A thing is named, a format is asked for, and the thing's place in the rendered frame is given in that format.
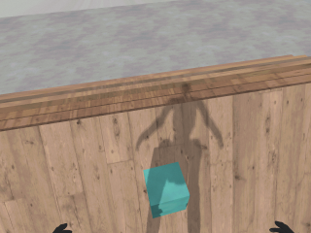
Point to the right robot hand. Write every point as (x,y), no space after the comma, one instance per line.
(283,228)

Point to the carton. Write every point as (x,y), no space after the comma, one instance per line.
(167,190)

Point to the left robot hand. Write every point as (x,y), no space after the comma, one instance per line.
(60,229)

